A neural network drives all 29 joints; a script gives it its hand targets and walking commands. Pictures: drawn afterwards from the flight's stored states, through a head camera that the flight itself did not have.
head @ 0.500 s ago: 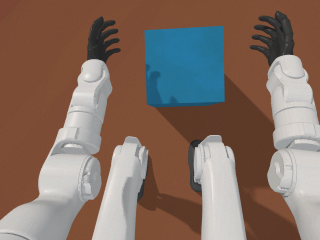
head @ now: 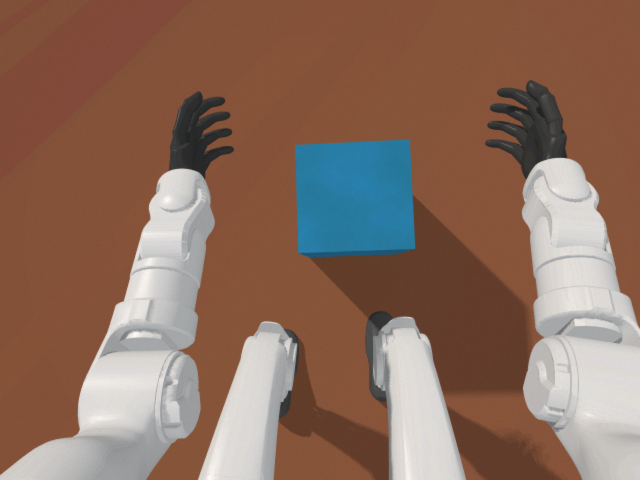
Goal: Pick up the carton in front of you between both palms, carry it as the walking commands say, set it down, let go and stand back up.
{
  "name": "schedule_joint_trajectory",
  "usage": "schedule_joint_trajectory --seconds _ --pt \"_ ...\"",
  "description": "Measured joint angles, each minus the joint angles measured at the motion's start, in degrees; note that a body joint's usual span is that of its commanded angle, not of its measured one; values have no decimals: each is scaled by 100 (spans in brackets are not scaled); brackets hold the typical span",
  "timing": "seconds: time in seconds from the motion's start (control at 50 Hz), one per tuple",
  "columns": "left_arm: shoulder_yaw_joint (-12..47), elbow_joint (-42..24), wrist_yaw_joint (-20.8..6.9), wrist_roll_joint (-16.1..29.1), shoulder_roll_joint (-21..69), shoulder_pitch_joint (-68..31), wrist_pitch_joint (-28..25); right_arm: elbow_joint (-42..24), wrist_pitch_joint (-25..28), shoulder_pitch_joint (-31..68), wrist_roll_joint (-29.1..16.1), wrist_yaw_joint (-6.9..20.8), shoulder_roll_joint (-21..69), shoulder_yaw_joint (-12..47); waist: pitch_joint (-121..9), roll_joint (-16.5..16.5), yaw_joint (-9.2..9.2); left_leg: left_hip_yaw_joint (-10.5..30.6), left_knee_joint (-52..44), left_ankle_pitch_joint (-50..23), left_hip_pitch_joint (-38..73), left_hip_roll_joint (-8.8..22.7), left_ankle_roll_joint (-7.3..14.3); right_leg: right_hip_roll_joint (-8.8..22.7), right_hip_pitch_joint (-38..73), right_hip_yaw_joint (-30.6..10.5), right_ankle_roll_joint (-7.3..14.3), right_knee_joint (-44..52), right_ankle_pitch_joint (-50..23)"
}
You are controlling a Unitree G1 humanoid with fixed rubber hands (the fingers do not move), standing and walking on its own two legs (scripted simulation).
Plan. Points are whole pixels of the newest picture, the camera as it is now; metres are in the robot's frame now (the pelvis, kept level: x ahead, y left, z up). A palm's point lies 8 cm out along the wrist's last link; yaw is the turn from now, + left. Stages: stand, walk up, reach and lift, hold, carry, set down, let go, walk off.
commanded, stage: set down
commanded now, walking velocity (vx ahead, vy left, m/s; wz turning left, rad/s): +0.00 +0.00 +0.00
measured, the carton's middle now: (351, 207) +0.47 -0.04 -0.48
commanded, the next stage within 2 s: let go in 0.02 s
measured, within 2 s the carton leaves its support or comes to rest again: neither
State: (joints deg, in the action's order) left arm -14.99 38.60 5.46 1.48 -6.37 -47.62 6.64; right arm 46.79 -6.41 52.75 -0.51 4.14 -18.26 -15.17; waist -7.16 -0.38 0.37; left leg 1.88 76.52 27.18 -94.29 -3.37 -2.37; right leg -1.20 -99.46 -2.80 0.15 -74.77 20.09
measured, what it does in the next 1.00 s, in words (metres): rises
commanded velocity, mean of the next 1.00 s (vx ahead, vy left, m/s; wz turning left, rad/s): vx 0.00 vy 0.00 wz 0.00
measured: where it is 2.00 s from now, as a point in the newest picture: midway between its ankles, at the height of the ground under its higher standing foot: (330, 379)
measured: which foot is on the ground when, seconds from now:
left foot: down 0.00-1.00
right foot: down 0.00-1.00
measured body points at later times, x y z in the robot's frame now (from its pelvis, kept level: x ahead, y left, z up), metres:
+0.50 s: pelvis +0.07 +0.00 +0.12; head +0.25 -0.02 +0.53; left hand +0.37 +0.20 +0.02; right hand +0.36 -0.25 +0.01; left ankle +0.05 +0.13 -0.57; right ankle +0.09 -0.11 -0.57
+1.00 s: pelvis +0.09 +0.02 +0.17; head +0.11 +0.01 +0.62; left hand +0.28 +0.24 +0.10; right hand +0.25 -0.22 +0.09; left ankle +0.05 +0.13 -0.57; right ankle +0.09 -0.11 -0.57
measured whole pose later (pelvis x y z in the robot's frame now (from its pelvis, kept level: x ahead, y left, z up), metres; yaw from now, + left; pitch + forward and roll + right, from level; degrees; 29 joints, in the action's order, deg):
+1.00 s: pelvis +0.09 +0.02 +0.17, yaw -2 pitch -2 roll -1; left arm -2.2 25.2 -4.0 -0.3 -12.1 12.6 4.8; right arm 24.4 -5.4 -13.5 0.4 4.3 -12.5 -2.6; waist 4.0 -1.3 0.1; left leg 3.8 25.0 17.7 -5.7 -1.1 0.6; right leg -0.9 -9.8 -2.0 -0.7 -23.6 12.2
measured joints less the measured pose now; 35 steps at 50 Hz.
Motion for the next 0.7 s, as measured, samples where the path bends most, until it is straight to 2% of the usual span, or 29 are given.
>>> schedule_joint_trajectory --seconds 0.12,0.24,0.38,0.7 --pt "-36 74 -130 -232 54 254 -82 55 80 -234 256 3 123 -62 -18 -12 10 39 -729 -217 642 34 9 0 665 19 10 726 -190" --pt "215 -208 -325 -533 30 1191 -131 -444 91 -1259 530 -110 361 48 16 -22 1 84 -1462 -354 1534 89 31 -17 1573 48 24 1458 -306" --pt "569 -608 -551 -425 -155 2652 -313 -1099 282 -2868 363 -149 512 335 205 -53 -5 113 -2376 -467 3012 150 77 -33 3056 59 34 2344 -384" --pt "1079 -1004 -788 -185 -353 5239 -810 -1725 784 -5647 75 -175 663 997 472 -76 30 189 -4304 -807 6460 228 195 -13 6551 93 -22 4266 -659"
